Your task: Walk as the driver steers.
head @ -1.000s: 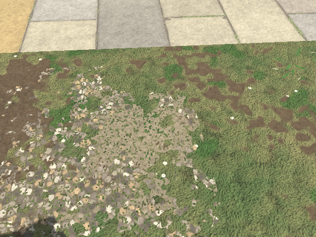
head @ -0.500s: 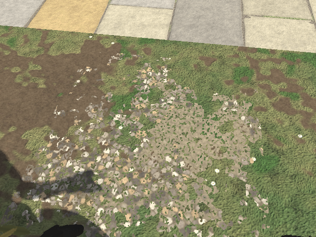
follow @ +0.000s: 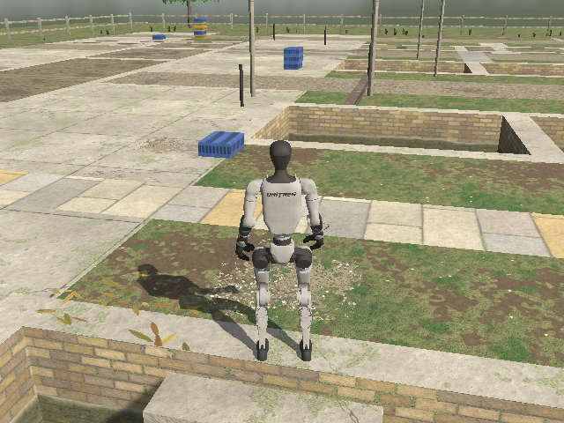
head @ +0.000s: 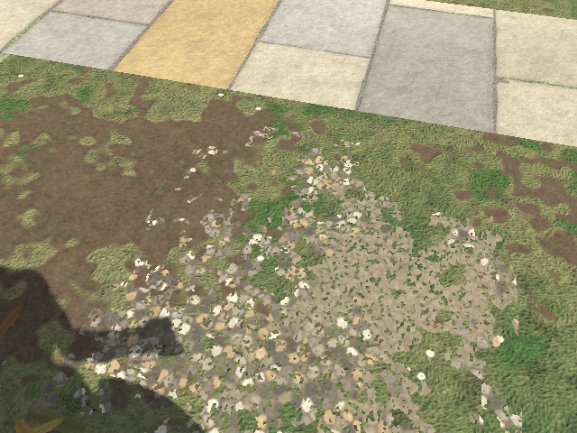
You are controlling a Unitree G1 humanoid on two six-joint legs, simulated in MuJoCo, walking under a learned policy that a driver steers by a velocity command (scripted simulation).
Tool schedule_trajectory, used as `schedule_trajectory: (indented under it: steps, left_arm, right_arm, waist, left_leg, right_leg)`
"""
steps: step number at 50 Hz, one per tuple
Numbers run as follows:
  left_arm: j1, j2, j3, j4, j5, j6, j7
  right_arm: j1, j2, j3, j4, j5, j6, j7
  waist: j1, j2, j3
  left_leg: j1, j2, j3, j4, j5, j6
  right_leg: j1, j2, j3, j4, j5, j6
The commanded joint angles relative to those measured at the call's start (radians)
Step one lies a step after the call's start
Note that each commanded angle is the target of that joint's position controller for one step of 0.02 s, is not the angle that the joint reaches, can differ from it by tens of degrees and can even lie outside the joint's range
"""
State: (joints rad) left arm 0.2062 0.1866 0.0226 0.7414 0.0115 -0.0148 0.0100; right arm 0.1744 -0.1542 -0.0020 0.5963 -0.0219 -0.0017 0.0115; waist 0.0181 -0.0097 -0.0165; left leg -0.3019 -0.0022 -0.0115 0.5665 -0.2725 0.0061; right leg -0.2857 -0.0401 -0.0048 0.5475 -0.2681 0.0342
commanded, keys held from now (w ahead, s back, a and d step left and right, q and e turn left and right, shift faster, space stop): no key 0.14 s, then w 0.60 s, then no key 0.24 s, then e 0.02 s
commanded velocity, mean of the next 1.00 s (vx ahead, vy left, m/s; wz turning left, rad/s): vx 0.26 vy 0.00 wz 0.02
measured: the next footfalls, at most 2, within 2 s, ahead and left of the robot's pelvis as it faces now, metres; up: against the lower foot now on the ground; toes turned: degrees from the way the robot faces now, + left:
left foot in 0.72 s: +0.33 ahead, +0.09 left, +0.00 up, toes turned +3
right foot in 1.14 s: +0.57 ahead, -0.12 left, +0.00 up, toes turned -2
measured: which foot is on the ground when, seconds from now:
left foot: down 0.00-0.36, up 0.38-0.70, down 0.72-1.00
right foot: down 0.00-0.72, up 0.74-1.00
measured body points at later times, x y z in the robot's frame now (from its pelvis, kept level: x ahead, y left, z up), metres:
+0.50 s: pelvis +0.09 -0.03 +0.01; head +0.10 -0.04 +0.46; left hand +0.14 +0.21 -0.11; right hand +0.27 -0.28 -0.08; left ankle +0.04 +0.09 -0.62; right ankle +0.01 -0.14 -0.73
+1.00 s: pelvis +0.34 +0.00 +0.01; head +0.37 +0.00 +0.46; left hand +0.54 +0.23 -0.08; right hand +0.37 -0.25 -0.12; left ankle +0.29 +0.09 -0.73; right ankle +0.45 -0.14 -0.67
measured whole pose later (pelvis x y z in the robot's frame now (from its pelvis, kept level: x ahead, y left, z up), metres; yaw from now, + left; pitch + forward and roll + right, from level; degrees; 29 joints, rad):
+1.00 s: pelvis +0.34 +0.00 +0.01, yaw +0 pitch +5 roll +1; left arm 0.09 0.23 0.02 0.72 -0.01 -0.09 -0.01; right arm 0.37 -0.20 -0.04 0.87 0.00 -0.09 -0.01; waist -0.04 -0.03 -0.05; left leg -0.17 -0.06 0.06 0.29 -0.21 0.06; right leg -0.70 -0.07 0.02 0.88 -0.16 0.01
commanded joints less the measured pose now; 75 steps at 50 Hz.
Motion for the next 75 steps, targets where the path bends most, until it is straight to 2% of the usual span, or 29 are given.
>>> schedule_trajectory:
  steps: [1, 8, 9, 11, 13, 17, 20, 21, 25, 31, 34, 36, 37, 38, 39, 40, 42, 44, 46, 47, 51, 56, 57, 58, 59, 60, 62, 66, 75]
  left_arm:
    - [-0.035, 0.074, 0.022, -0.059, 0.001, -0.017, 0.001]
    - [-0.002, 0.08, 0.025, -0.025, 0.0, -0.014, 0.0]
    - [-0.045, 0.083, 0.021, -0.066, 0.001, -0.063, -0.053]
    - [-0.028, 0.131, 0.045, -0.067, 0.027, -0.08, -0.055]
    - [-0.016, 0.116, 0.049, -0.088, 0.042, -0.099, -0.03]
    - [0.064, 0.086, 0.04, -0.092, 0.013, -0.139, -0.023]
    - [0.343, 0.184, 0.055, -0.048, 0.039, -0.146, 0.005]
    - [0.319, 0.167, 0.045, -0.044, 0.054, -0.145, 0.007]
    - [0.142, 0.048, -0.016, -0.056, 0.045, -0.108, -0.008]
    - [0.161, 0.191, 0.021, -0.013, 0.039, -0.103, -0.054]
    - [0.158, 0.212, 0.032, 0.016, 0.038, -0.106, -0.057]
    - [0.23, 0.159, 0.018, 0.046, 0.066, -0.115, -0.053]
    - [0.387, 0.038, -0.016, 0.022, 0.086, -0.125, -0.046]
    - [0.325, 0.037, -0.026, 0.017, 0.072, -0.133, -0.073]
    - [0.074, 0.108, 0.01, -0.024, 0.026, -0.136, -0.081]
    - [0.033, 0.134, 0.022, -0.024, 0.019, -0.138, -0.064]
    - [0.036, 0.094, 0.01, -0.037, 0.075, -0.113, -0.048]
    - [0.025, 0.051, 0.0, -0.05, 0.068, -0.083, -0.055]
    - [0.039, 0.076, 0.014, -0.03, 0.035, -0.079, -0.065]
    - [0.002, 0.077, 0.008, -0.048, -0.069, -0.073, -0.023]
    - [-0.062, 0.07, 0.003, -0.04, -0.026, -0.069, -0.002]
    - [-0.057, 0.173, 0.057, -0.062, -0.001, -0.052, -0.02]
    - [0.008, 0.237, 0.081, -0.059, 0.002, -0.049, -0.009]
    - [0.071, 0.304, 0.093, -0.077, 0.017, -0.041, 0.002]
    - [0.096, 0.263, 0.079, -0.081, 0.008, -0.038, 0.004]
    - [0.039, 0.228, 0.074, -0.11, -0.003, -0.03, 0.004]
    - [-0.054, 0.189, 0.062, -0.137, -0.014, -0.009, 0.012]
    - [-0.091, 0.207, 0.075, -0.161, 0.005, 0.016, 0.021]
    - [-0.066, 0.228, 0.102, -0.186, -0.021, 0.051, 0.042]
  right_arm:
    - [-0.031, -0.104, -0.032, -0.068, 0.002, -0.018, -0.005]
    - [0.022, -0.109, -0.04, -0.034, 0.005, -0.017, -0.01]
    - [-0.023, -0.154, -0.054, -0.062, 0.016, -0.073, 0.033]
    - [0.047, -0.232, -0.097, -0.03, -0.003, -0.104, 0.024]
    - [0.055, -0.22, -0.093, -0.022, 0.006, -0.121, -0.02]
    - [-0.051, -0.157, -0.068, -0.017, -0.011, -0.088, -0.027]
    - [-0.171, -0.13, -0.06, -0.065, -0.054, -0.101, -0.001]
    - [-0.131, -0.131, -0.064, -0.04, -0.03, -0.119, -0.003]
    - [-0.119, -0.125, -0.062, -0.016, -0.057, -0.124, 0.016]
    - [-0.209, -0.076, -0.028, -0.007, -0.029, -0.104, 0.052]
    - [-0.163, -0.145, -0.048, 0.003, -0.007, -0.115, 0.045]
    - [-0.01, -0.217, -0.076, 0.03, 0.0, -0.132, 0.017]
    - [0.22, -0.256, -0.08, 0.059, -0.014, -0.124, 0.001]
    - [0.43, -0.256, -0.078, 0.132, -0.041, -0.114, -0.009]
    - [0.46, -0.278, -0.098, 0.202, -0.046, -0.127, -0.014]
    - [0.327, -0.272, -0.096, 0.207, -0.024, -0.13, -0.009]
    - [0.118, -0.099, -0.041, 0.182, 0.0, -0.125, -0.008]
    - [-0.002, -0.051, -0.029, 0.151, -0.005, -0.133, -0.012]
    - [-0.017, -0.124, -0.05, 0.148, -0.012, -0.148, -0.015]
    - [0.019, -0.186, -0.065, 0.163, 0.035, -0.124, -0.022]
    - [0.125, -0.251, -0.086, 0.189, 0.027, -0.082, -0.033]
    - [0.089, -0.224, -0.093, 0.178, 0.041, -0.065, -0.048]
    - [0.109, -0.209, -0.09, 0.163, 0.02, -0.064, -0.052]
    - [0.169, -0.154, -0.067, 0.132, -0.004, -0.07, -0.053]
    - [0.195, -0.152, -0.053, 0.121, -0.001, -0.067, -0.04]
    - [0.175, -0.206, -0.066, 0.12, 0.025, -0.055, -0.034]
    - [0.075, -0.21, -0.072, 0.096, 0.023, -0.025, -0.053]
    - [0.061, -0.174, -0.069, 0.059, 0.009, -0.001, -0.076]
    - [0.037, -0.176, -0.074, 0.059, 0.028, -0.017, -0.057]
  waist:
    - [-0.009, 0.071, -0.018]
    - [-0.013, 0.028, -0.046]
    - [-0.007, -0.038, 0.097]
    - [-0.039, 0.082, 0.066]
    - [-0.036, 0.152, 0.029]
    - [0.043, 0.095, -0.003]
    - [0.182, -0.172, 0.003]
    - [0.14, -0.138, 0.025]
    - [0.014, -0.054, -0.02]
    - [0.025, -0.075, 0.036]
    - [-0.019, -0.066, 0.021]
    - [-0.077, -0.021, -0.117]
    - [-0.078, 0.179, -0.427]
    - [-0.185, 0.248, -0.445]
    - [-0.23, 0.138, -0.118]
    - [-0.15, 0.094, -0.015]
    - [-0.01, 0.019, -0.11]
    - [0.055, 0.033, -0.128]
    - [0.058, 0.048, -0.118]
    - [0.049, -0.036, 0.001]
    - [-0.015, 0.116, -0.085]
    - [0.007, 0.075, -0.102]
    - [0.017, -0.005, -0.15]
    - [0.011, -0.194, -0.241]
    - [0.016, -0.277, -0.377]
    - [0.019, -0.177, -0.355]
    - [-0.003, -0.023, -0.198]
    - [-0.046, -0.099, -0.13]
    - [-0.029, -0.161, -0.144]
  left_leg:
    - [0.01, 0.079, -0.119, -0.173, -0.056, 0.066]
    - [0.052, 0.054, -0.087, -0.151, -0.033, 0.075]
    - [-0.072, 0.069, -0.125, -0.216, -0.324, 0.092]
    - [-0.004, 0.159, -0.252, -0.298, -0.494, 0.195]
    - [0.063, 0.276, -0.404, -0.367, -0.498, 0.284]
    - [-0.083, 0.158, -0.169, -0.262, -0.309, 0.2]
    - [-0.609, -0.041, -0.036, 0.438, -0.291, 0.044]
    - [-0.699, -0.019, -0.097, 0.647, -0.26, 0.069]
    - [-0.608, 0.045, -0.035, 0.744, -0.057, 0.079]
    - [-0.259, 0.037, 0.066, 0.176, -0.008, 0.012]
    - [-0.172, -0.018, 0.1, -0.03, 0.234, 0.099]
    - [0.2, -0.035, 0.082, 0.002, 0.326, 0.199]
    - [0.698, 0.192, -0.246, 0.029, 0.443, 0.411]
    - [0.87, 0.387, -0.68, -0.184, 0.408, 0.534]
    - [0.634, 0.345, -0.62, -0.26, 0.251, 0.38]
    - [0.416, 0.341, -0.467, -0.26, 0.276, 0.329]
    - [0.183, 0.304, -0.259, -0.285, 0.641, 0.319]
    - [0.101, 0.259, -0.162, -0.329, 0.785, 0.305]
    - [0.049, 0.193, -0.056, -0.343, 0.841, 0.278]
    - [0.047, 0.182, -0.036, -0.322, 0.799, 0.214]
    - [0.089, 0.162, 0.017, -0.291, 0.741, 0.175]
    - [0.168, 0.142, 0.046, -0.031, 0.624, 0.095]
    - [0.082, 0.076, 0.092, 0.143, 0.485, 0.04]
    - [-0.2, -0.057, 0.119, 0.495, -0.013, -0.032]
    - [-0.322, -0.091, -0.034, 0.706, -0.401, -0.051]
    - [-0.367, -0.041, -0.1, 0.798, -0.354, -0.05]
    - [-0.399, 0.01, -0.085, 0.748, -0.22, -0.058]
    - [-0.249, -0.008, -0.041, 0.515, -0.136, -0.066]
    - [-0.053, -0.052, -0.043, 0.053, -0.041, -0.039]
  right_leg:
    - [-0.002, -0.014, 0.019, -0.07, 0.04, -0.05]
    - [0.012, -0.005, 0.003, -0.061, 0.002, -0.053]
    - [-0.081, -0.005, -0.007, -0.108, -0.159, -0.038]
    - [-0.149, 0.022, -0.027, -0.029, -0.251, -0.063]
    - [-0.149, 0.03, -0.033, 0.057, -0.143, -0.099]
    - [0.214, 0.016, -0.028, -0.159, -0.019, -0.167]
    - [0.551, -0.313, 0.585, -0.382, -0.199, -0.415]
    - [0.533, -0.336, 0.562, -0.369, -0.16, -0.384]
    - [0.345, -0.21, 0.256, -0.395, 0.076, -0.286]
    - [0.149, -0.176, 0.107, -0.4, 0.314, -0.259]
    - [0.235, -0.225, 0.115, -0.286, 0.594, -0.273]
    - [0.13, -0.1, -0.01, 0.001, 0.764, -0.168]
    - [-0.123, 0.025, -0.034, 0.337, 0.357, -0.075]
    - [-0.403, 0.186, 0.045, 0.681, -0.309, -0.03]
    - [-0.618, 0.117, 0.156, 0.887, -0.213, -0.083]
    - [-0.626, 0.049, 0.136, 0.929, -0.112, -0.11]
    - [-0.426, -0.035, 0.114, 0.871, -0.081, -0.114]
    - [-0.359, -0.057, 0.084, 0.766, -0.163, -0.064]
    - [-0.336, -0.043, 0.03, 0.638, -0.056, -0.018]
    - [-0.384, -0.061, 0.047, 0.44, 0.069, -0.016]
    - [-0.181, 0.019, -0.001, 0.115, 0.302, -0.015]
    - [-0.065, 0.062, -0.014, -0.071, 0.329, -0.118]
    - [0.085, -0.011, 0.085, -0.052, 0.645, -0.159]
    - [0.361, -0.23, 0.375, -0.029, 0.974, -0.331]
    - [0.45, -0.34, 0.603, -0.113, 0.868, -0.459]
    - [0.383, -0.293, 0.584, -0.149, 0.578, -0.424]
    - [0.146, -0.21, 0.464, -0.203, 0.248, -0.326]
    - [-0.106, -0.09, 0.363, -0.248, 0.147, -0.275]
    - [-0.084, -0.06, 0.47, -0.229, -0.084, -0.214]
Velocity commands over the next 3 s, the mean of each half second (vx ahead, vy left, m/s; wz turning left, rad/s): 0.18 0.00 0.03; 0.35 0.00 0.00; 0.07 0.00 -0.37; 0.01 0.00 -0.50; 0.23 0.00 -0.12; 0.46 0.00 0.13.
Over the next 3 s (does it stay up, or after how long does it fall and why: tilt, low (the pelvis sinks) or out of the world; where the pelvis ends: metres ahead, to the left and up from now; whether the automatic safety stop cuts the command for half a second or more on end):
stays up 0.69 -0.19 0.00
